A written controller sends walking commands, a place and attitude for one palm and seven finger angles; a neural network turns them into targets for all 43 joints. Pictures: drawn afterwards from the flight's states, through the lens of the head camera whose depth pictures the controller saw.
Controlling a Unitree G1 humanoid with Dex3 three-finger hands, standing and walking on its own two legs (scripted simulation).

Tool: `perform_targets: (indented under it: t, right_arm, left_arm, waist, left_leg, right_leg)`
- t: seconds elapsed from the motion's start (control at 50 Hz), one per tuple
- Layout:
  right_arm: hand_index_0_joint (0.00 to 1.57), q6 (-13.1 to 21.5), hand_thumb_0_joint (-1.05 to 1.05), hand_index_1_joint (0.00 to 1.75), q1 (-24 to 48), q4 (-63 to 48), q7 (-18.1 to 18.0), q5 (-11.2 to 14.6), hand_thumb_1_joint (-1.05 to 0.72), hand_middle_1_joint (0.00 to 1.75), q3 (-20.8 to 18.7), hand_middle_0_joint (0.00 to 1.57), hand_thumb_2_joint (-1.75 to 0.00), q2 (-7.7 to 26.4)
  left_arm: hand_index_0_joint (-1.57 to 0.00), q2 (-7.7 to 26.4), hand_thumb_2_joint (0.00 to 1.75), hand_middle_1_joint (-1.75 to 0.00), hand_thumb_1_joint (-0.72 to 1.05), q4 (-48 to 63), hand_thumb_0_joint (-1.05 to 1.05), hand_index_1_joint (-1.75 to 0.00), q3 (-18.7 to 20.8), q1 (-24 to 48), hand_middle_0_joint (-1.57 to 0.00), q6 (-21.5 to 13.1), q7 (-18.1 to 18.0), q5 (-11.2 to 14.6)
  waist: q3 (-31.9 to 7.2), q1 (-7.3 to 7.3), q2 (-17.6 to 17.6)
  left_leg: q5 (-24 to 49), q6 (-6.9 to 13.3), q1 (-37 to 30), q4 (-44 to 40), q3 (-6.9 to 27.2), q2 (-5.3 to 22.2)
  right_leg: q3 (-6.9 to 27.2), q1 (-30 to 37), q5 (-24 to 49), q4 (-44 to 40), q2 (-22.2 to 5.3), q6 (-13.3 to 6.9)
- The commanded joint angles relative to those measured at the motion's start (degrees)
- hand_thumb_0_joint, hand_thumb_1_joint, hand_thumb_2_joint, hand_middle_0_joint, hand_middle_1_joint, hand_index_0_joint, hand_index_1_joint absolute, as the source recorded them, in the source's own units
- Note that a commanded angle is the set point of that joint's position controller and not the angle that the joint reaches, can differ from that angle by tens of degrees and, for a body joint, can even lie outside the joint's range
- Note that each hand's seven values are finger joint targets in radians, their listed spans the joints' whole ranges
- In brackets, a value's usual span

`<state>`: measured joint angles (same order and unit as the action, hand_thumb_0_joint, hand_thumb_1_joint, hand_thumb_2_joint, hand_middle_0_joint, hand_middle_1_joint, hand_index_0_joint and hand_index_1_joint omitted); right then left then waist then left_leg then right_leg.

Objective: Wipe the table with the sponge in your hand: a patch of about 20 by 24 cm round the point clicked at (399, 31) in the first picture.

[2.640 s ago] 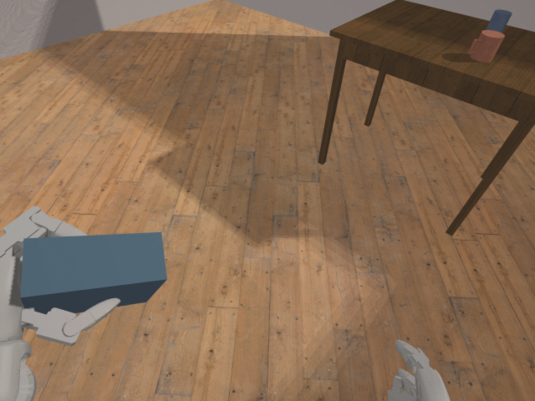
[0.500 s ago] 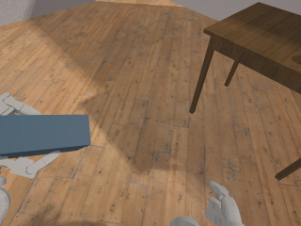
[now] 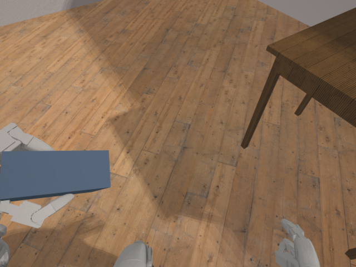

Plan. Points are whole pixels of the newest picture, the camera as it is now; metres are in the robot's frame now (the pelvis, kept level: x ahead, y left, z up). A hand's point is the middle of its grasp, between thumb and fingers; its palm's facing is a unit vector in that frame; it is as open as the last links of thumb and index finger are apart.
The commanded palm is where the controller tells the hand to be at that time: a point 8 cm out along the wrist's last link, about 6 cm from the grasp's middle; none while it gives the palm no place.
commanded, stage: walk to a spot facing it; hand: left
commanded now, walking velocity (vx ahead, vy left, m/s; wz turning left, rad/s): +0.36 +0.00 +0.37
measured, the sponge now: (72, 175) +0.24 +0.18 +0.16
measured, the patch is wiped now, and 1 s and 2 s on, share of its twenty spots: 0.00 0.00 0.00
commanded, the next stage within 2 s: turn to face it in 1.62 s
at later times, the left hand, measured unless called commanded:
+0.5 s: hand (42, 132) +0.30 +0.23 +0.19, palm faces +0.55 -0.67 -0.50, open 10.0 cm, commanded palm +0.25 +0.27 +0.17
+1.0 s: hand (35, 95) +0.40 +0.29 +0.18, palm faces +0.65 -0.62 -0.45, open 10.0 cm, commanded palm +0.31 +0.31 +0.17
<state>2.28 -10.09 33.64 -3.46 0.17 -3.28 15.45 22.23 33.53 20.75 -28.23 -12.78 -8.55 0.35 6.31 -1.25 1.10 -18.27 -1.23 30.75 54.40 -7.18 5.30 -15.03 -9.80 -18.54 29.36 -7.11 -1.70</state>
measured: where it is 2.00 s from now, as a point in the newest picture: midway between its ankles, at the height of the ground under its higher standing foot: (174, 211)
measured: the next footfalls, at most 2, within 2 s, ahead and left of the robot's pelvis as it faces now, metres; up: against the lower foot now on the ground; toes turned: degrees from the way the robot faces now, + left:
left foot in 0.14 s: +0.17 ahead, +0.12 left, +0.00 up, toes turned +12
right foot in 0.50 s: +0.24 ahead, -0.15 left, +0.00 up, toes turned -1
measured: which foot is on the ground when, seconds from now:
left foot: up 0.00-0.12, down 0.14-0.50, up 0.52-0.88, down 0.90-1.00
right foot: down 0.00-0.16, up 0.18-0.48, down 0.50-0.90, up 0.92-1.00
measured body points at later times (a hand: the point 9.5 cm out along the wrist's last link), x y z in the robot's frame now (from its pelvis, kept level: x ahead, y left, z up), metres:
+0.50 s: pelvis +0.14 -0.03 -0.01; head +0.15 -0.05 +0.44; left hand +0.26 +0.26 +0.22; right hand +0.32 -0.19 -0.12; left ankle +0.13 +0.11 -0.74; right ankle +0.20 -0.15 -0.74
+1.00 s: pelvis +0.25 -0.01 -0.02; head +0.29 +0.02 +0.43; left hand +0.36 +0.32 +0.20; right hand +0.50 -0.18 -0.10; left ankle +0.27 +0.11 -0.74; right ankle +0.22 -0.14 -0.65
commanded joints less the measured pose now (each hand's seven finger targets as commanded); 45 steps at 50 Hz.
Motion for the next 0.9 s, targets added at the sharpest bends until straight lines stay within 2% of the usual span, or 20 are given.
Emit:
perform_targets:
  t: [0.0, 0.08, 0.1, 0.12, 0.14, 0.16, 0.18, 0.26, 0.34, 0.44, 0.46, 0.48, 0.5, 0.54, 0.64, 0.76, 0.8, 0.84, 0.86, 0.88]
  right_arm:
    - [0.2, 2.2, 0.0, 0.3, 2.7, -10.2, 0.7, 0.0, -0.9, 0.3, -0.3, 0.2, -0.9, 0.2]
    - [0.2, 1.8, 0.0, 0.3, -0.9, -9.9, -0.4, 0.0, -0.9, 0.3, -1.3, 0.2, -0.9, 1.3]
    - [0.2, 1.8, 0.0, 0.3, -1.0, -10.2, -0.8, 0.1, -0.9, 0.3, -1.6, 0.2, -0.9, 2.0]
    - [0.2, 1.9, 0.0, 0.3, 0.5, -10.5, -0.6, -0.1, -0.9, 0.3, -1.7, 0.2, -0.9, 3.4]
    - [0.2, 2.9, 0.0, 0.3, 0.7, -10.8, 0.0, 0.1, -0.9, 0.3, -0.6, 0.2, -0.9, 2.9]
    - [0.2, 3.2, 0.0, 0.3, 1.0, -10.1, 0.6, 0.2, -0.9, 0.3, -0.3, 0.2, -0.9, 3.3]
    - [0.2, 3.0, 0.0, 0.3, 3.4, -9.1, 0.6, 0.0, -0.9, 0.3, 0.0, 0.2, -0.9, 3.1]
    - [0.2, 4.9, 0.0, 0.3, 3.4, -7.9, 0.6, 0.7, -0.9, 0.3, 0.0, 0.2, -0.9, 1.6]
    - [0.2, 7.3, 0.0, 0.3, 2.6, -7.2, 0.8, 0.4, -0.9, 0.3, 0.5, 0.2, -0.9, 1.5]
    - [0.2, 5.8, 0.0, 0.3, 1.2, -5.4, -0.8, 0.6, -0.9, 0.3, 0.6, 0.2, -0.9, 1.2]
    - [0.2, 5.3, 0.0, 0.3, 1.1, -5.2, -1.0, 0.8, -0.9, 0.3, 0.7, 0.2, -0.9, 0.6]
    - [0.2, 4.5, 0.0, 0.3, 1.4, -5.6, -1.0, 0.7, -0.9, 0.3, 0.9, 0.2, -0.9, -0.7]
    - [0.2, 5.1, 0.0, 0.3, 5.4, -6.4, -1.1, 0.5, -0.9, 0.3, 0.9, 0.2, -0.9, 1.1]
    - [0.2, 5.3, 0.0, 0.3, 5.3, -5.1, -0.8, -0.1, -0.9, 0.3, 1.3, 0.2, -0.9, 1.3]
    - [0.2, 3.0, 0.0, 0.3, 6.2, -5.5, -0.1, 0.0, -0.9, 0.3, 1.3, 0.2, -0.9, 2.0]
    - [0.2, 3.2, 0.0, 0.3, 4.3, -10.4, 0.2, -0.2, -0.9, 0.3, -0.3, 0.2, -0.9, 0.5]
    - [0.2, 2.8, 0.0, 0.3, 2.4, -10.8, 0.3, -0.2, -0.9, 0.3, -0.5, 0.2, -0.9, 0.4]
    - [0.2, 2.5, 0.0, 0.3, -0.6, -10.6, -0.3, 0.0, -0.9, 0.3, -1.6, 0.2, -0.9, 1.4]
    - [0.2, 2.3, 0.0, 0.3, -0.1, -11.1, -0.4, 0.2, -0.9, 0.3, -2.1, 0.2, -0.9, 2.4]
    - [0.2, 2.5, 0.0, 0.3, 1.1, -11.1, -0.2, 0.0, -0.9, 0.3, -2.4, 0.2, -0.9, 4.1]
  left_arm:
    - [-1.2, 9.1, 1.3, -1.6, 0.1, 11.2, 0.0, -1.6, 11.2, -3.0, -1.2, -3.0, -3.3, 2.0]
    - [-1.2, 7.7, 1.3, -1.6, 0.1, 10.3, 0.0, -1.6, 8.7, 1.5, -1.2, -2.5, -3.8, 2.0]
    - [-1.2, 7.7, 1.3, -1.6, 0.1, 10.7, 0.0, -1.6, 7.9, 3.2, -1.2, -3.0, -3.7, 1.7]
    - [-1.2, 7.1, 1.3, -1.6, 0.1, 11.6, 0.0, -1.6, 7.4, 4.0, -1.2, -3.6, -3.5, 1.7]
    - [-1.2, 8.0, 1.3, -1.6, 0.1, 10.9, 0.0, -1.6, 6.4, 5.4, -1.2, -3.9, -3.3, 1.5]
    - [-1.2, 10.5, 1.3, -1.6, 0.1, 7.4, 0.0, -1.6, 7.4, 7.5, -1.2, -3.4, -2.7, 0.5]
    - [-1.2, 10.9, 1.3, -1.6, 0.1, 7.0, 0.0, -1.6, 7.1, 8.9, -1.2, -2.8, -1.5, 0.4]
    - [-1.2, 10.5, 1.3, -1.6, 0.1, 19.1, 0.0, -1.6, 7.9, 6.8, -1.2, -4.2, -1.2, 0.8]
    - [-1.2, 8.0, 1.3, -1.6, 0.1, 16.2, 0.0, -1.6, 7.5, 2.2, -1.2, -4.0, -1.2, 1.6]
    - [-1.2, 4.9, 1.3, -1.6, 0.1, 1.3, 0.0, -1.6, 5.4, 5.4, -1.2, -1.6, -0.9, 1.0]
    - [-1.2, 5.4, 1.3, -1.6, 0.1, 0.1, 0.0, -1.6, 4.7, 7.7, -1.2, -1.0, -0.9, 0.6]
    - [-1.2, 8.5, 1.3, -1.6, 0.1, -1.8, 0.0, -1.6, 6.0, 8.5, -1.2, -0.2, -1.1, 0.0]
    - [-1.2, 10.1, 1.3, -1.6, 0.1, -1.5, 0.0, -1.6, 6.3, 10.7, -1.2, 0.6, -1.2, 0.8]
    - [-1.2, 9.1, 1.3, -1.6, 0.1, 0.9, 0.0, -1.6, 4.9, 15.8, -1.2, -0.4, -1.0, 0.5]
    - [-1.2, 9.9, 1.3, -1.6, 0.1, 8.3, 0.0, -1.6, 5.3, 11.9, -1.2, -2.2, -0.9, 0.6]
    - [-1.2, 10.8, 1.3, -1.6, 0.1, 16.2, 0.0, -1.6, 9.9, 2.0, -1.2, -2.2, -3.1, 1.5]
    - [-1.2, 10.2, 1.3, -1.6, 0.1, 16.1, 0.0, -1.6, 10.8, 0.8, -1.2, -1.9, -3.8, 1.8]
    - [-1.2, 8.4, 1.3, -1.6, 0.1, 15.0, 0.0, -1.6, 9.2, -0.1, -1.2, -1.9, -4.0, 2.2]
    - [-1.2, 8.6, 1.3, -1.6, 0.1, 16.3, 0.0, -1.6, 9.5, 1.2, -1.2, -2.8, -4.0, 1.9]
    - [-1.2, 7.8, 1.3, -1.6, 0.1, 17.4, 0.0, -1.6, 8.8, 1.3, -1.2, -3.9, -3.7, 2.1]
  waist:
    - [-12.0, 3.96, 7.3]
    - [-17.5, 0.16, 4.6]
    - [-19.2, -0.7, -2.0]
    - [-19.5, -0.13, -15.7]
    - [-17.4, 0.48, -19.6]
    - [-12.9, -0.07, -10.8]
    - [-11.7, 0.63, -9.9]
    - [-10.7, 2.47, -15.2]
    - [-11.4, 2.2, -17.6]
    - [-10.9, 2.3, -7.0]
    - [-10.7, 2.11, 0.8]
    - [-10.6, 2.71, 18.8]
    - [-8.3, 3.98, 21.4]
    - [-7.9, 2.17, 9.3]
    - [-6.0, 1.5, 8.2]
    - [-10.9, 4.31, 7.6]
    - [-13.3, 3.4, 7.0]
    - [-18.8, 0.02, 1.0]
    - [-21.0, -0.66, -8.8]
    - [-20.3, -0.18, -25.5]
  left_leg:
    - [0.3, 0.6, 0.5, -14.1, -4.5, -1.2]
    - [8.6, 1.7, -19.4, -27.0, -8.8, -6.0]
    - [10.9, 4.0, -30.4, -28.0, -3.0, -3.1]
    - [20.0, 10.9, -37.7, -30.7, 18.5, 10.3]
    - [30.0, 17.7, -39.3, -33.3, 38.0, 20.6]
    - [24.0, 19.1, -33.3, -36.1, 39.3, 21.4]
    - [14.5, 17.7, -27.5, -36.9, 34.6, 20.0]
    - [2.8, 13.1, -18.1, -38.4, 17.9, 11.8]
    - [-1.0, 10.6, -12.6, -40.7, 10.6, 9.3]
    - [-13.6, 7.2, -8.5, -28.3, 7.5, 6.0]
    - [-14.7, 5.6, -5.1, -17.3, 5.6, 2.8]
    - [-15.9, 3.0, 6.5, 1.9, 0.6, -3.6]
    - [-15.4, 1.7, 14.1, 15.5, 6.0, -4.6]
    - [-8.4, 0.9, 13.2, 20.6, 9.3, -0.8]
    - [-0.2, -0.6, 7.7, 12.7, 4.0, 0.8]
    - [-2.3, 0.7, -1.5, -12.7, -3.2, -0.4]
    - [0.3, 0.6, -6.0, -18.3, -6.1, -2.8]
    - [7.2, 1.1, -20.6, -26.8, -7.6, -6.1]
    - [10.4, 3.7, -32.3, -28.3, 0.6, -2.0]
    - [27.9, 12.3, -39.6, -30.8, 26.6, 14.4]
  right_leg:
    - [10.2, 12.8, 32.4, -7.1, -13.6, -6.2]
    - [3.3, 6.7, 33.3, 10.7, -9.5, -1.6]
    - [2.4, -2.2, 27.6, 21.6, -7.3, 0.8]
    - [2.8, -15.5, -1.7, 35.0, 0.1, 3.5]
    - [9.3, -26.2, -18.7, 45.0, 4.2, 3.5]
    - [14.4, -29.5, -16.7, 48.3, 2.5, 2.9]
    - [15.4, -28.8, -13.8, 47.8, -0.9, 3.4]
    - [12.3, -23.0, -5.3, 35.8, -1.7, 4.2]
    - [7.0, -11.3, -1.1, 19.3, 0.5, 4.9]
    - [3.1, 1.7, -1.3, 1.4, 4.5, 5.5]
    - [9.6, 4.2, -6.5, -5.4, 0.1, 3.7]
    - [31.4, 9.4, -13.4, -13.5, -13.4, -2.3]
    - [44.5, 9.4, -10.6, -18.3, -22.6, -7.1]
    - [38.5, 6.4, -8.6, -16.8, -21.1, -7.6]
    - [11.9, 3.9, 11.0, -14.6, -14.9, -4.0]
    - [8.2, 10.4, 27.3, -7.6, -15.4, -5.6]
    - [6.3, 10.7, 31.4, -2.6, -14.2, -4.7]
    - [0.6, 6.8, 31.7, 15.0, -10.5, -0.9]
    - [0.3, -4.2, 21.2, 28.4, -6.6, 1.8]
    - [3.2, -21.4, -14.5, 43.0, 2.2, 5.0]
